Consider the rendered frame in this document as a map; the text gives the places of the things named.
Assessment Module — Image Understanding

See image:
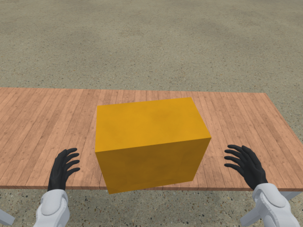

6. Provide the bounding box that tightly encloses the table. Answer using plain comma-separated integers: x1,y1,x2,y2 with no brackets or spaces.
0,87,303,227

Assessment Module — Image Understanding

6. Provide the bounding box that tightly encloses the left robot hand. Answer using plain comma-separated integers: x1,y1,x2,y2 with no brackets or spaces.
47,148,80,191

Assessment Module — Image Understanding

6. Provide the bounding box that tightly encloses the carton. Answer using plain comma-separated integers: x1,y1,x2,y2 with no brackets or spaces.
95,97,212,194

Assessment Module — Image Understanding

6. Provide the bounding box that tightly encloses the robot right forearm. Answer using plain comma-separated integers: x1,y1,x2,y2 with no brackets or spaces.
252,183,300,227

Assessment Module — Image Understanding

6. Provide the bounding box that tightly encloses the robot left forearm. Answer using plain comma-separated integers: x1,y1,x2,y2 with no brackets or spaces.
33,189,70,227

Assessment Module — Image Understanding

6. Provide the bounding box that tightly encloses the right robot hand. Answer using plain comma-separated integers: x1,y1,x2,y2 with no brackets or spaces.
224,145,268,190

